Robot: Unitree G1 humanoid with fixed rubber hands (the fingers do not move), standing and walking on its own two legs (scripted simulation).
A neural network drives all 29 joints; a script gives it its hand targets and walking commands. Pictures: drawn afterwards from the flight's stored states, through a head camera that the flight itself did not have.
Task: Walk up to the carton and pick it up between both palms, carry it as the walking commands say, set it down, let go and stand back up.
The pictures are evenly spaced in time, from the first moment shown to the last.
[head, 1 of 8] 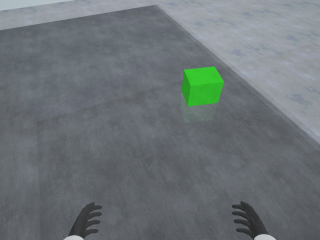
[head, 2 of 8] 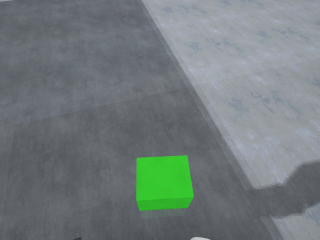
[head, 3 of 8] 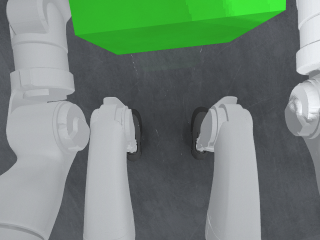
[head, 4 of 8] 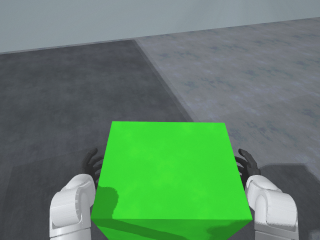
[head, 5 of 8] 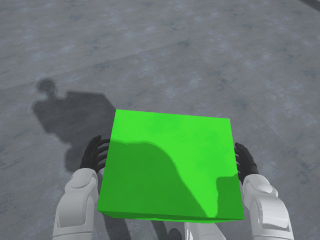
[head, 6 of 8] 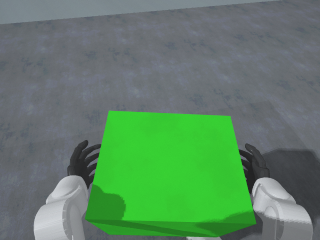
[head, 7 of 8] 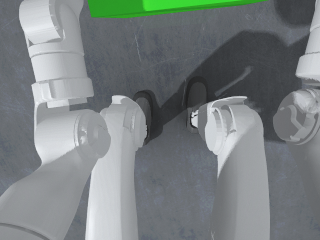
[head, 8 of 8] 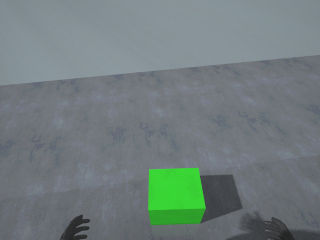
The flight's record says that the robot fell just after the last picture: no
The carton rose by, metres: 0.69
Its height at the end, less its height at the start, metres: +0.00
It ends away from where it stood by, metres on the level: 4.22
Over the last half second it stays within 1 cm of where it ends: yes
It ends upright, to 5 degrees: yes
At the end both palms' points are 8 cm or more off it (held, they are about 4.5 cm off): yes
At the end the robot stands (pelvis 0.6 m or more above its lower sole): yes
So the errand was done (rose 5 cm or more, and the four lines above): yes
